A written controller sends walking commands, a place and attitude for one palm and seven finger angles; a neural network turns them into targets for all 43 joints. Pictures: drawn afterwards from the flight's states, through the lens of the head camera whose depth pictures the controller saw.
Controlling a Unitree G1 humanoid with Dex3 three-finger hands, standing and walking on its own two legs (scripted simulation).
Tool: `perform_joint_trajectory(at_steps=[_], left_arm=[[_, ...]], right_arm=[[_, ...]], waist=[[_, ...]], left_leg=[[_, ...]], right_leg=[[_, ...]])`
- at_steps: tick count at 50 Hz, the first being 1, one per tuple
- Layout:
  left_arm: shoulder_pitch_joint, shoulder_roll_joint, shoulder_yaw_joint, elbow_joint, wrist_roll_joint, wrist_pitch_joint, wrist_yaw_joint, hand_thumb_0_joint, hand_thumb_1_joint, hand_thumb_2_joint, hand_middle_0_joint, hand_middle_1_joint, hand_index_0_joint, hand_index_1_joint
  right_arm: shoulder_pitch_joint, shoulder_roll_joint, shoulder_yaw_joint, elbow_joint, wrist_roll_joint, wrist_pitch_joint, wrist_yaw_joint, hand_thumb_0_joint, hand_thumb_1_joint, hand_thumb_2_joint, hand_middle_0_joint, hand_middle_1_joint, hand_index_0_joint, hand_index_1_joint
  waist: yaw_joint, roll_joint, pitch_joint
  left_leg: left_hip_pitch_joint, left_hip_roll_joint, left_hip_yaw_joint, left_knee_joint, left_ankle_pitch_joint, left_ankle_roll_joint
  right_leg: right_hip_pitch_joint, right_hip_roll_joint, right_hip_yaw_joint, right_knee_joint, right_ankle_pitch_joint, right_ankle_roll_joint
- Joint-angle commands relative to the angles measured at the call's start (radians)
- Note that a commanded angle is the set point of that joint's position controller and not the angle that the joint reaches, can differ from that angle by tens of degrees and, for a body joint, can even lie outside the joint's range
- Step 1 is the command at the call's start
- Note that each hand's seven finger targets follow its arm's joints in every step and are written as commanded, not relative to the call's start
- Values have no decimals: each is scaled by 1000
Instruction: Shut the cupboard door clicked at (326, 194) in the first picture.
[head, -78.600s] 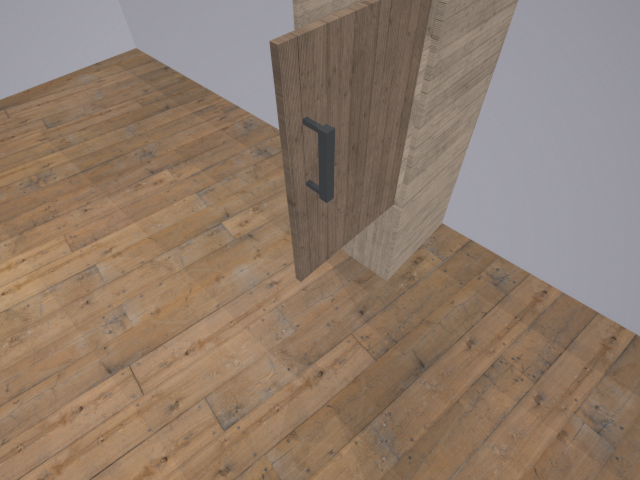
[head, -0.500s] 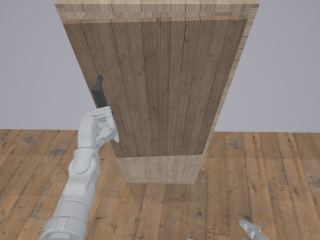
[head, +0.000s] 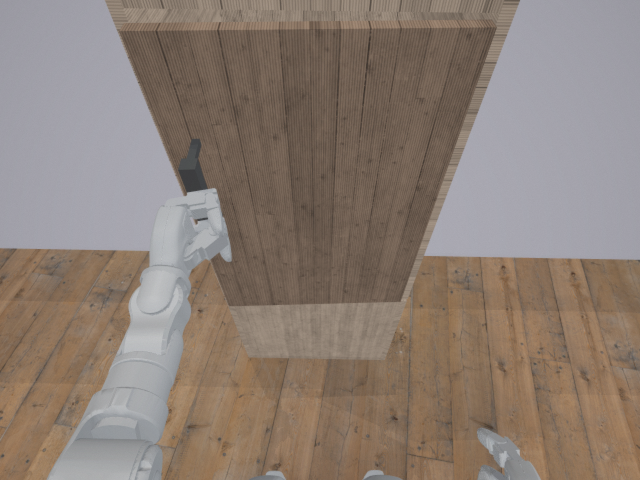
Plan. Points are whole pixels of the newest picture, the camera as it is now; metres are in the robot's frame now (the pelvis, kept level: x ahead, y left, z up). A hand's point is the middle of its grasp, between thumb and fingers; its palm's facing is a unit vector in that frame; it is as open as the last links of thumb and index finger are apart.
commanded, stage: push the door shut along its arc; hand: left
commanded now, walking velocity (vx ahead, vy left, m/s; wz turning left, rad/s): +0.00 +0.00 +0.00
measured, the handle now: (205, 196) +0.47 +0.17 +0.08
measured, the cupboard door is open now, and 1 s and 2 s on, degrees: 3 0 0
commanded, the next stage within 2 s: pull the fist back off the door in 0.62 s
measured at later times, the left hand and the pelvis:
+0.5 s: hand (217, 224) +0.42 +0.14 +0.08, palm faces -0.12 -0.99 -0.03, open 3.2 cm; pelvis -0.03 +0.01 -0.01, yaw +2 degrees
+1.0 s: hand (225, 222) +0.42 +0.14 +0.08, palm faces +0.10 -0.99 -0.04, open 3.2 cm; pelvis -0.06 +0.02 -0.03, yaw +3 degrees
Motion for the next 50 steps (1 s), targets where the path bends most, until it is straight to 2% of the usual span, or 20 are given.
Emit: perform_joint_trajectory(at_steps=[1,3,4,5,6,11,15,18,20,21,24,26,31,36,37,39,41,43,45,50], left_arm=[[-413,156,49,-157,-25,-74,-55,0,900,900,-1300,-1500,-1300,-1500],[-440,166,55,-137,-29,-76,-69,0,900,900,-1300,-1500,-1300,-1500],[-495,139,24,-126,-29,-76,-78,0,900,900,-1300,-1500,-1300,-1500],[-522,166,43,-118,-30,-81,-81,0,900,900,-1300,-1500,-1300,-1500],[-554,150,26,-103,-27,-83,-87,0,900,900,-1300,-1500,-1300,-1500],[-663,179,31,-2,-20,-98,-112,0,900,900,-1300,-1500,-1300,-1500],[-817,151,-14,34,-20,-124,-139,0,900,900,-1300,-1500,-1300,-1500],[-878,167,-9,113,-17,-128,-143,0,900,900,-1300,-1500,-1300,-1500],[-944,150,-36,149,-17,-130,-150,0,900,900,-1300,-1500,-1300,-1500],[-975,169,-35,168,-10,-133,-152,0,900,900,-1300,-1500,-1300,-1500],[-1052,122,-85,178,-10,-135,-155,0,900,900,-1300,-1500,-1300,-1500],[-1091,136,-86,189,-9,-137,-155,0,900,900,-1300,-1500,-1300,-1500],[-1159,83,-139,198,-14,-130,-153,0,900,900,-1300,-1500,-1300,-1500],[-1176,64,-155,209,-14,-115,-135,0,900,900,-1300,-1500,-1300,-1500],[-1204,49,-1,201,-94,-101,15,0,900,900,-1300,-1500,-1300,-1500],[-1132,3,-30,227,-46,-91,148,0,900,900,-1300,-1500,-1300,-1500],[-1117,36,-28,234,9,-107,202,0,900,900,-1300,-1500,-1300,-1500],[-1134,57,-57,232,63,-132,204,0,900,900,-1300,-1500,-1300,-1500],[-1114,86,-56,264,89,-146,189,0,900,900,-1300,-1500,-1300,-1500],[-1077,71,-74,268,80,-164,136,0,900,900,-1300,-1500,-1300,-1500]], right_arm=[[47,-136,-53,-106,10,-34,-9,0,-900,-900,200,300,200,300],[53,-139,-57,-103,11,-30,-9,0,-900,-900,200,300,200,300],[60,-138,-54,-98,12,-29,-9,0,-900,-900,200,300,200,300],[70,-143,-59,-94,13,-29,-11,0,-900,-900,200,300,200,300],[71,-142,-59,-88,11,-30,-11,0,-900,-900,200,300,200,300],[104,-154,-62,-62,11,-31,-11,0,-900,-900,200,300,200,300],[121,-161,-65,-47,13,-37,-10,0,-900,-900,200,300,200,300],[131,-170,-65,-27,13,-41,-13,0,-900,-900,200,300,200,300],[138,-174,-61,-18,14,-48,-16,0,-900,-900,200,300,200,300],[139,-180,-60,-11,15,-50,-17,0,-900,-900,200,300,200,300],[142,-186,-59,0,13,-67,-18,0,-900,-900,200,300,200,300],[151,-197,-57,8,12,-77,-22,0,-900,-900,200,300,200,300],[156,-210,-49,23,10,-109,-31,0,-900,-900,200,300,200,300],[164,-220,-46,30,5,-134,-34,0,-900,-900,200,300,200,300],[137,-201,-49,22,-6,-135,-35,0,-900,-900,200,300,200,300],[145,-197,-48,18,-22,-135,-15,0,-900,-900,200,300,200,300],[162,-200,-51,21,-34,-125,-1,0,-900,-900,200,300,200,300],[167,-199,-55,22,-39,-116,11,0,-900,-900,200,300,200,300],[172,-205,-54,15,-41,-108,14,0,-900,-900,200,300,200,300],[156,-204,-57,-8,-33,-100,20,0,-900,-900,200,300,200,300]], waist=[[-24,-48,-320],[-30,-45,-323],[-49,-49,-305],[-51,-58,-309],[-60,-41,-323],[-80,-36,-336],[-110,18,-338],[-131,-32,-320],[-153,-19,-291],[-158,-13,-285],[-183,38,-295],[-196,33,-314],[-221,63,-316],[-232,57,-328],[-176,47,-335],[-189,15,-327],[-198,-4,-345],[-204,12,-352],[-204,-5,-335],[-185,44,-316]], left_leg=[[104,26,-54,-94,232,-19],[103,25,-52,-89,221,-18],[104,25,-57,-92,212,-17],[101,25,-60,-84,211,-15],[108,25,-59,-84,201,-15],[113,26,-77,-77,175,-16],[151,28,-100,-71,146,-19],[124,31,-112,-75,69,-16],[107,28,-121,-76,26,-12],[100,32,-130,-81,-17,-16],[130,35,-157,-88,-94,-20],[134,38,-179,-91,-125,-20],[149,47,-217,-106,-219,-24],[147,51,-238,-110,-263,-27],[91,41,-246,-121,-306,-43],[83,41,-238,-124,-313,-46],[63,35,-213,-109,-259,-39],[69,35,-202,-95,-246,-37],[49,34,-203,-92,-254,-33],[65,40,-213,-99,-279,-38]], right_leg=[[193,-39,79,-104,324,37],[181,-39,81,-108,312,39],[161,-38,76,-108,299,38],[155,-35,78,-107,291,39],[142,-38,79,-108,281,41],[89,-33,70,-100,230,37],[-3,-28,55,-88,164,30],[-39,-26,56,-102,85,33],[-78,-25,53,-100,48,31],[-102,-25,54,-98,14,31],[-176,-26,45,-81,-24,27],[-202,-26,42,-68,-36,26],[-278,-29,31,-45,-65,25],[-309,-33,26,-32,-76,26],[-287,-31,20,-34,-85,28],[-267,-27,12,-34,-83,37],[-232,-30,15,-41,-66,40],[-236,-33,22,-42,-69,39],[-234,-31,24,-43,-81,36],[-250,-31,26,-35,-92,29]])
